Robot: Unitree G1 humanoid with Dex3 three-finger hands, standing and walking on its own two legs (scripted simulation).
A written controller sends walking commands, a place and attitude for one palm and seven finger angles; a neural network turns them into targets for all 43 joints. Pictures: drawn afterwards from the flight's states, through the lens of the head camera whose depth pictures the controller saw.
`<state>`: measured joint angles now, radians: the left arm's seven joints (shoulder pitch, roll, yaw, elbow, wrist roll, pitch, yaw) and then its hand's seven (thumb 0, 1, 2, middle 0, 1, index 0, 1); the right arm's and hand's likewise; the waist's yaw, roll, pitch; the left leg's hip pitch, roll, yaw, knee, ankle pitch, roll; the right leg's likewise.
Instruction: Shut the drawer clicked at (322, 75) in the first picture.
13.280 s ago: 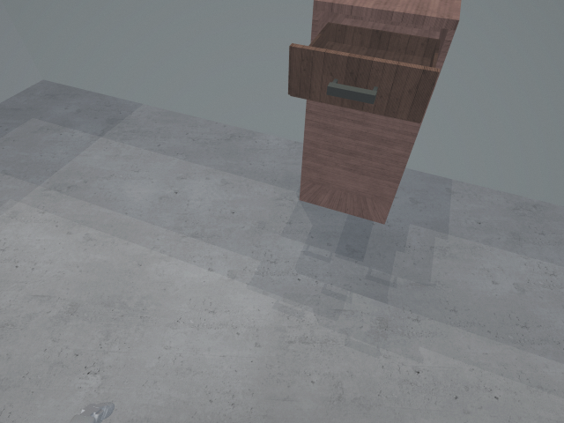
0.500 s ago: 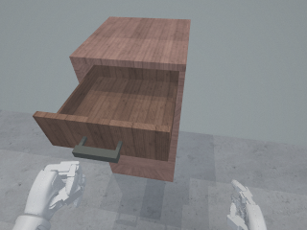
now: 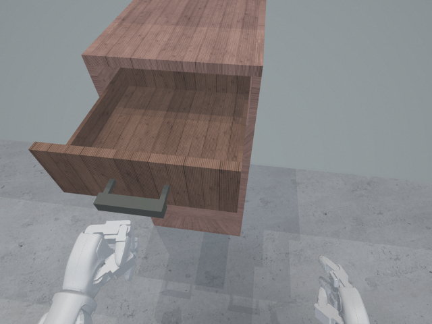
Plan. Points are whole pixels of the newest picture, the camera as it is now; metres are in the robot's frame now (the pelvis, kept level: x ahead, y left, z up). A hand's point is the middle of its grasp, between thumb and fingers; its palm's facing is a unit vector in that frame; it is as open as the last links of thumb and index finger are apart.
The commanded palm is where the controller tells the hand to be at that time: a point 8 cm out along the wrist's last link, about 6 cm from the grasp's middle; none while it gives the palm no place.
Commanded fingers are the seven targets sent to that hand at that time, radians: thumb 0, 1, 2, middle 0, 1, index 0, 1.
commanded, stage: bring the fist close to the handle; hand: left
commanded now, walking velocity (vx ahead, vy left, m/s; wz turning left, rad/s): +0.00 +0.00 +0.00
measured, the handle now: (134, 195) +0.33 +0.18 +0.06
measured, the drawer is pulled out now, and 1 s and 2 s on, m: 0.28 0.28 0.15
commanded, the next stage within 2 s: push the drawer shut in 0.56 s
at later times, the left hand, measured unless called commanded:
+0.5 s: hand (140, 247) +0.23 +0.14 +0.06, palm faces -0.06 -1.00 -0.06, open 3.3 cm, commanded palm +0.21 +0.20 +0.06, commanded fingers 0.00 0.90 0.90 -1.40 -1.60 -1.40 -1.60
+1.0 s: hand (140, 236) +0.25 +0.15 +0.06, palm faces -0.09 -0.99 -0.06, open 3.0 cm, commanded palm +0.25 +0.21 +0.06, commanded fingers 0.00 0.90 0.90 -1.40 -1.60 -1.40 -1.60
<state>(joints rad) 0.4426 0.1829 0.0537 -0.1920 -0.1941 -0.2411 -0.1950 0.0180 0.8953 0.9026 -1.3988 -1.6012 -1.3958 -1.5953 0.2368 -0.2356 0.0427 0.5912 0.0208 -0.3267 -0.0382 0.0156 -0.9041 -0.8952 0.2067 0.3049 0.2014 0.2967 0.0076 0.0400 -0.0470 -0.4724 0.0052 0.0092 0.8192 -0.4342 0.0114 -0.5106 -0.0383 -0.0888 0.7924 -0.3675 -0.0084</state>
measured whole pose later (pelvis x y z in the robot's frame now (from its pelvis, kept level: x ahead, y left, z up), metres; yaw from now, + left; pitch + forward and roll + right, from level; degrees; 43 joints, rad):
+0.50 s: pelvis +0.00 -0.01 -0.01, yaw +0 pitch +8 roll +0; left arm 0.37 0.20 0.09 -0.08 -0.22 -0.30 -0.20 0.02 0.90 0.90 -1.40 -1.60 -1.39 -1.60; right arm 0.25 -0.25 0.02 0.57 0.03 -0.27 -0.03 0.02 -0.91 -0.90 0.21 0.30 0.20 0.30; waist -0.02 0.04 -0.08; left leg -0.55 0.02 0.01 0.87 -0.46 0.00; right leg -0.60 -0.03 -0.09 0.85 -0.39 -0.02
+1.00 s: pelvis +0.00 -0.01 -0.01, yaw +0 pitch +8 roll -1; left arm 0.25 0.22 0.10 0.03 -0.23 -0.30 -0.24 -0.02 0.81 0.92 -1.40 -1.60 -1.39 -1.60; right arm 0.24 -0.26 0.04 0.59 0.03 -0.25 -0.04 0.01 -0.91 -0.90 0.21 0.30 0.20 0.30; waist -0.01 0.05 -0.07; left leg -0.56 0.01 -0.01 0.87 -0.46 0.00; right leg -0.60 -0.03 -0.10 0.85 -0.39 -0.02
